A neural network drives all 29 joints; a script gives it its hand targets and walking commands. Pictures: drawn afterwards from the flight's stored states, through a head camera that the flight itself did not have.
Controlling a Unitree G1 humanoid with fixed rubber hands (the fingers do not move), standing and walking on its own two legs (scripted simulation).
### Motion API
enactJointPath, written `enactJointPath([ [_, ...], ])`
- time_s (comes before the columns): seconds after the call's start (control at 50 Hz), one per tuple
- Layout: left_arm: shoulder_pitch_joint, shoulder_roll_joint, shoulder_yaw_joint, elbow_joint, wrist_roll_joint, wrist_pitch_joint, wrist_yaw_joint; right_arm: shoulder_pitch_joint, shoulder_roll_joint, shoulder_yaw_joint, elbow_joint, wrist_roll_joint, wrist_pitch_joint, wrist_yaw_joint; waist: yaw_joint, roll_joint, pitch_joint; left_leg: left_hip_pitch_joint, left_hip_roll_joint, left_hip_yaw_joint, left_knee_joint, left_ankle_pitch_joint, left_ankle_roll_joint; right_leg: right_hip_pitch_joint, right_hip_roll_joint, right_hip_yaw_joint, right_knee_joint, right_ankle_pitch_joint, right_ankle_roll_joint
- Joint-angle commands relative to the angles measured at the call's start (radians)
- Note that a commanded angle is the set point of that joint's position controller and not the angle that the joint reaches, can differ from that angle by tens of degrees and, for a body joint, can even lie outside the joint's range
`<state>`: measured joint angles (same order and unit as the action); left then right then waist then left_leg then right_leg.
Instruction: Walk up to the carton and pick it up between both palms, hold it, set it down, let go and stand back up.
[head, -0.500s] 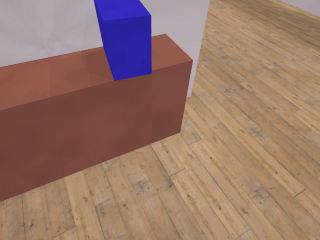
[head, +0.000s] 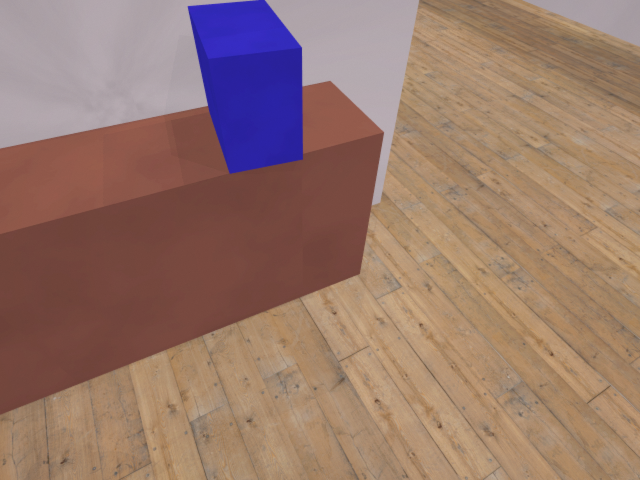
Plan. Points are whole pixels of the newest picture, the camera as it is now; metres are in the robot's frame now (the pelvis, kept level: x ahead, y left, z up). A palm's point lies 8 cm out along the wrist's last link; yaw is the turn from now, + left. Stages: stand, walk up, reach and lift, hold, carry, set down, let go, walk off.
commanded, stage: stand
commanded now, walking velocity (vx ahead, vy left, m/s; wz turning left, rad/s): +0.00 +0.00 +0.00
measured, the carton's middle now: (247, 85) +0.97 +0.16 +0.02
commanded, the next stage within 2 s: walk up in 1.62 s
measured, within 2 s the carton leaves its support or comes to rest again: neither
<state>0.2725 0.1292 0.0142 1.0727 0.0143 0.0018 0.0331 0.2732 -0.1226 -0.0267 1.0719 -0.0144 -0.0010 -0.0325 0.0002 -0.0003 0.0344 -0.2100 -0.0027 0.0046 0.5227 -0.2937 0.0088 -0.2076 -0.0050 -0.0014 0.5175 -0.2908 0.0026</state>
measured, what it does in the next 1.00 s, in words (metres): stands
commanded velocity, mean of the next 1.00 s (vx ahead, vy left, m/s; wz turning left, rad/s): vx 0.00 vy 0.00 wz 0.00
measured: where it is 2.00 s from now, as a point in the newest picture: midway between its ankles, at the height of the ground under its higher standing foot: outside the picture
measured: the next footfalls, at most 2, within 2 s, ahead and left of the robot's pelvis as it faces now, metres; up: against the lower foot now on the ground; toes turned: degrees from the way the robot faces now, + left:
none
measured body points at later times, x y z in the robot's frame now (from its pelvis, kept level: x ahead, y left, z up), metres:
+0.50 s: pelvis +0.00 +0.01 +0.00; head +0.01 +0.01 +0.45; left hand -0.02 +0.20 -0.16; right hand -0.02 -0.19 -0.16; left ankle -0.01 +0.11 -0.74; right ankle -0.01 -0.12 -0.74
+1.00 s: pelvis +0.00 +0.01 +0.00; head +0.00 +0.02 +0.45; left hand -0.03 +0.21 -0.16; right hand -0.03 -0.18 -0.16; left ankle -0.01 +0.11 -0.74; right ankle -0.01 -0.12 -0.74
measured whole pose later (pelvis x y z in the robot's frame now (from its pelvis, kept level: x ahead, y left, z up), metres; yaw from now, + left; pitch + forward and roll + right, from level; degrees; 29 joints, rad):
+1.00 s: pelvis +0.00 +0.01 +0.00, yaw +0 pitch -2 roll +0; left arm 0.29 0.08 0.00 1.19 0.01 0.00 0.05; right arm 0.29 -0.08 -0.01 1.18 -0.01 -0.01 -0.04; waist 0.00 0.00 0.05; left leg -0.17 -0.02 0.02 0.46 -0.26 0.03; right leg -0.17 -0.03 0.01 0.45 -0.25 0.03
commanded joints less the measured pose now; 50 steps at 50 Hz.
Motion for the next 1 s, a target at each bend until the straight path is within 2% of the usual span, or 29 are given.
enactJointPath([
  [0.0,0.053,0.083,0.018,-0.003,0.0,-0.016,0.009,0.052,-0.085,-0.015,-0.006,0.0,-0.016,-0.008,0.0,0.006,0.024,-0.007,0.072,-0.079,-0.127,0.172,0.035,0.0,-0.063,0.068,-0.108,0.17,-0.04],
  [0.36,0.082,0.038,0.007,0.087,0.001,-0.007,0.018,0.084,-0.045,-0.001,0.081,-0.001,-0.011,-0.017,-0.001,0.002,0.068,-0.001,0.072,-0.079,-0.162,0.15,0.03,0.011,-0.065,0.061,-0.134,0.159,-0.027],
  [0.98,0.112,0.016,-0.001,0.115,0.0,-0.005,0.02,0.105,-0.033,0.006,0.095,0.001,-0.015,-0.016,-0.003,0.001,0.08,-0.01,0.074,-0.093,-0.196,0.111,0.039,0.006,-0.07,0.055,-0.14,0.146,-0.014],
])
